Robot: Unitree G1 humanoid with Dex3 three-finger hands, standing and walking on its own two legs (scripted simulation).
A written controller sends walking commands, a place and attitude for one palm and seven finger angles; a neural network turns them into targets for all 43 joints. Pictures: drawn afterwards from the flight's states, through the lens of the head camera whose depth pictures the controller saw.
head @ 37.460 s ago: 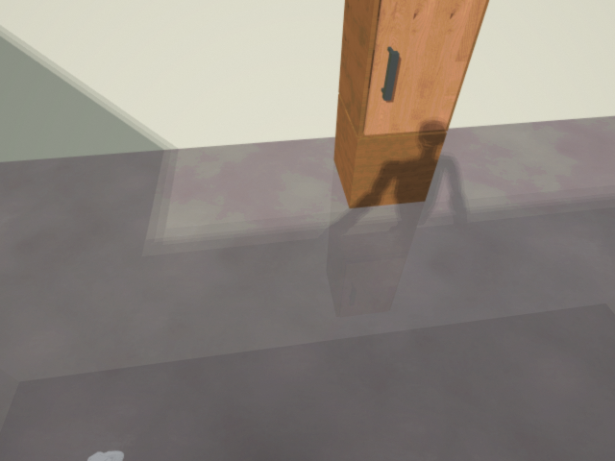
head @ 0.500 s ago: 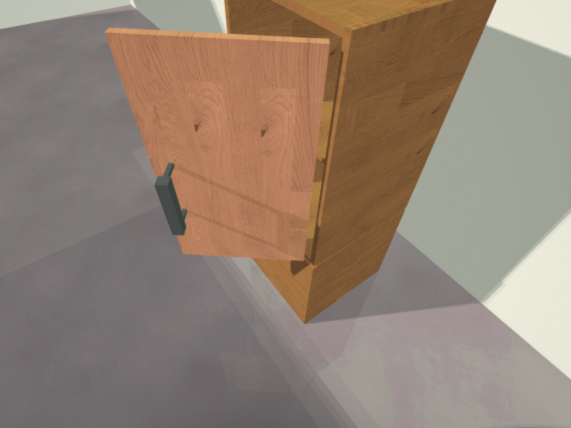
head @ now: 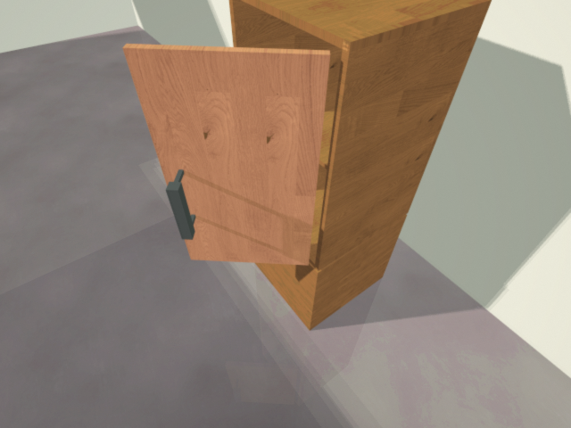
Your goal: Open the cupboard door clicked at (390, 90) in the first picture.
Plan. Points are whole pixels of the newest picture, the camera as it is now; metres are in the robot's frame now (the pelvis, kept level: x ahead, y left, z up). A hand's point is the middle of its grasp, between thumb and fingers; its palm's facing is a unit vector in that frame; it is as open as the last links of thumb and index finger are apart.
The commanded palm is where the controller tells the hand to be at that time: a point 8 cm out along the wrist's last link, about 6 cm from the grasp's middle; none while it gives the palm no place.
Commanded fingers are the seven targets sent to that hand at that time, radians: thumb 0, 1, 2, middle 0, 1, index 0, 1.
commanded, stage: look again from close up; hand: left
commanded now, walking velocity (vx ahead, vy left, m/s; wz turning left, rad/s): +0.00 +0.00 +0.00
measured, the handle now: (184, 205) +0.58 +0.27 -0.09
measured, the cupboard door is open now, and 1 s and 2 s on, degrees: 51 51 51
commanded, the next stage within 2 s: shuffle to correct the standing spot in 0.28 s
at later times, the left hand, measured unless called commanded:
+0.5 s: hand out of the picture -0.04 +0.16 -0.18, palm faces +0.05 -0.99 -0.16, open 7.4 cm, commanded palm none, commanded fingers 0.00 0.90 0.90 -0.20 -0.30 -0.20 -0.30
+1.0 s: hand out of the picture +0.07 +0.21 -0.17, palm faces +0.02 -0.98 -0.21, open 7.3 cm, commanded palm none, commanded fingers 0.00 0.90 0.90 -0.20 -0.30 -0.20 -0.30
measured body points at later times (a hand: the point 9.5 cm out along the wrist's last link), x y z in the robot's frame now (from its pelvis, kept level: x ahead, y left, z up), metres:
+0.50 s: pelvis -0.01 +0.00 +0.00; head -0.02 +0.00 +0.45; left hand -0.04 +0.21 -0.16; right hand -0.01 -0.22 -0.15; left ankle +0.01 +0.10 -0.74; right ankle +0.00 -0.13 -0.74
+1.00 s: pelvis +0.03 +0.03 +0.00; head +0.05 +0.03 +0.45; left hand +0.07 +0.26 -0.15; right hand +0.02 -0.17 -0.16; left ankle +0.01 +0.11 -0.74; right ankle +0.04 -0.09 -0.74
